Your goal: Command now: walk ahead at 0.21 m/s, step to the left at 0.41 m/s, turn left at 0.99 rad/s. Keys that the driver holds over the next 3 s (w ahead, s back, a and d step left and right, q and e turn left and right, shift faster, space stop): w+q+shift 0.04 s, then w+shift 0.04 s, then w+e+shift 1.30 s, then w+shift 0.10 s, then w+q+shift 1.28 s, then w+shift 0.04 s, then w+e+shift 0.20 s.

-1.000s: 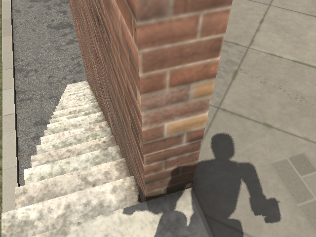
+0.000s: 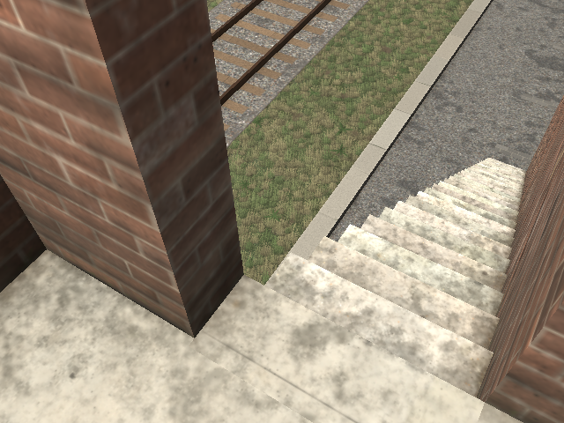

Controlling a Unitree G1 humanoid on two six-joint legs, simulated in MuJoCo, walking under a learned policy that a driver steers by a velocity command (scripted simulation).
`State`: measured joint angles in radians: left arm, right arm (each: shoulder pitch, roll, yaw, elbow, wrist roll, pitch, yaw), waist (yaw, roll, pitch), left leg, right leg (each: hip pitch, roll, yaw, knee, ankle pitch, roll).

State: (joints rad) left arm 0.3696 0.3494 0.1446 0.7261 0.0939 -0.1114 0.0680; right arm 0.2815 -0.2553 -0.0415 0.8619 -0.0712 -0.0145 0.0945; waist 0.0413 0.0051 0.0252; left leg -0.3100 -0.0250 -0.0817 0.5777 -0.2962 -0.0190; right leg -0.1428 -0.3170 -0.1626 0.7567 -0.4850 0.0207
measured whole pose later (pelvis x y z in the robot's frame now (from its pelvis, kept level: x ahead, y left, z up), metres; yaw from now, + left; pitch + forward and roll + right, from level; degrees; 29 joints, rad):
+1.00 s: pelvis +0.26 +0.30 +0.02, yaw -30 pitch +3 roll +0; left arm 0.14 0.29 0.01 0.66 0.04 0.01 -0.11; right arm 0.21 -0.34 -0.08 0.69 -0.04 -0.09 -0.06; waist -0.02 -0.01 -0.01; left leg -0.10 0.02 0.18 0.26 -0.22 0.03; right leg -0.55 -0.03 -0.05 0.92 -0.32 0.08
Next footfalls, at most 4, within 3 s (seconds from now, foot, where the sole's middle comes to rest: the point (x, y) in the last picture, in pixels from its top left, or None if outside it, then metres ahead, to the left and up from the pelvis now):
0.32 right None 0.19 0.02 -0.77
0.68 left None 0.30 0.39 -0.77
1.50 right None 0.12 0.01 -0.77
1.86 left None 0.21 -0.02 -0.77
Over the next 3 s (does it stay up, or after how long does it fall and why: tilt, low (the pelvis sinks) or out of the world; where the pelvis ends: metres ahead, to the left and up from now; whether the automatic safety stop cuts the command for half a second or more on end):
stays up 0.09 0.12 0.01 its command is cut before an obstacle from the start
